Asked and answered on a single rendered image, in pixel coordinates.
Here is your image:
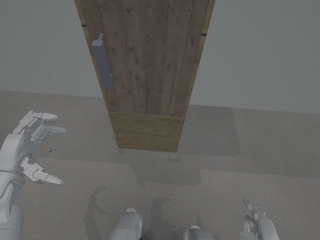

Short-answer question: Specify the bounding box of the handle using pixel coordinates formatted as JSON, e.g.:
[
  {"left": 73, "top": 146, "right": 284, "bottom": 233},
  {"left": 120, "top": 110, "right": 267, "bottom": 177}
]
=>
[{"left": 91, "top": 33, "right": 113, "bottom": 90}]

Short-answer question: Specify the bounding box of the robot left hand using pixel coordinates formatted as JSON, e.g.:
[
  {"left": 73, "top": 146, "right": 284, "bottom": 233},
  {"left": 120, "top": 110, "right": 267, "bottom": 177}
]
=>
[{"left": 0, "top": 110, "right": 68, "bottom": 186}]

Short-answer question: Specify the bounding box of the left robot thigh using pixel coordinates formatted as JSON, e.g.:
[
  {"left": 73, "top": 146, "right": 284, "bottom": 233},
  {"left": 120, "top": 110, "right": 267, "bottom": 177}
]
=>
[{"left": 108, "top": 212, "right": 143, "bottom": 240}]

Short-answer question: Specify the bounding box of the robot right hand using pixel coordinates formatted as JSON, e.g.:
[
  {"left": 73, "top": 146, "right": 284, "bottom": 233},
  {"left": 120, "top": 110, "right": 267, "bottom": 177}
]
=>
[{"left": 240, "top": 198, "right": 280, "bottom": 240}]

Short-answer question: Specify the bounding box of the right robot shin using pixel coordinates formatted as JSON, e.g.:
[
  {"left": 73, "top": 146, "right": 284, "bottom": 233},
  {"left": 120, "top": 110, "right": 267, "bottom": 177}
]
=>
[{"left": 190, "top": 225, "right": 200, "bottom": 229}]

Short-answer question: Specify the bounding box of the cupboard door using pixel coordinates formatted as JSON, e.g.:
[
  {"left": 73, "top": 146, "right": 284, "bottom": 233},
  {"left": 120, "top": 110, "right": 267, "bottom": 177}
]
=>
[{"left": 79, "top": 0, "right": 209, "bottom": 117}]

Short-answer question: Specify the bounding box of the robot left forearm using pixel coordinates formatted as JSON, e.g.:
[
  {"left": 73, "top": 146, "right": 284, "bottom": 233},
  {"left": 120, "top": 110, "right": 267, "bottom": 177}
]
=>
[{"left": 0, "top": 170, "right": 26, "bottom": 240}]

